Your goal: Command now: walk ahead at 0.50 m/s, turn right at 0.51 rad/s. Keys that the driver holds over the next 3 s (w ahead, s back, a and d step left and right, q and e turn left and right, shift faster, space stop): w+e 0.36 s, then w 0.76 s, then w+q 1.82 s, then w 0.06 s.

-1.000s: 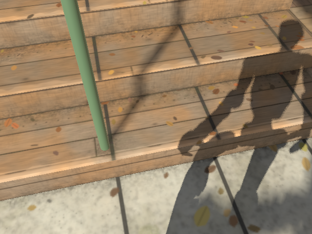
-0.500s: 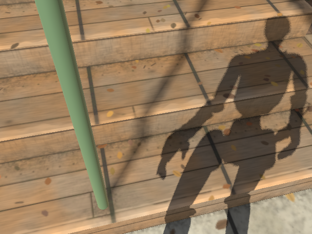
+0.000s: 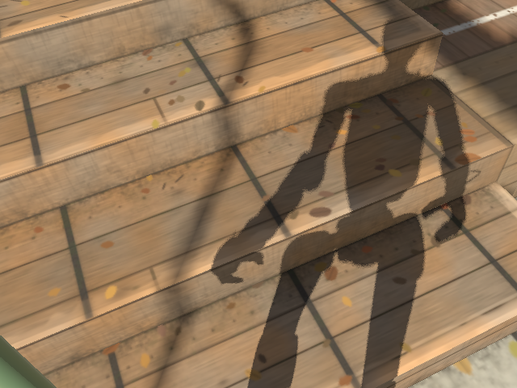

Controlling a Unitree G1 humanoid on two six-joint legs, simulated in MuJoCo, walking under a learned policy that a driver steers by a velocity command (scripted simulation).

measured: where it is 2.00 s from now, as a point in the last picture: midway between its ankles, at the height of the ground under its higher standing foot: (406, 162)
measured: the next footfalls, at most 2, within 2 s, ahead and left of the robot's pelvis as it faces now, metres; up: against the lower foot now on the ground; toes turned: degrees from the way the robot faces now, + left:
left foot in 0.32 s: +0.21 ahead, +0.11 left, +0.00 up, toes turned -10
right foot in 0.58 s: +0.35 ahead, -0.16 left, +0.13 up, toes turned -18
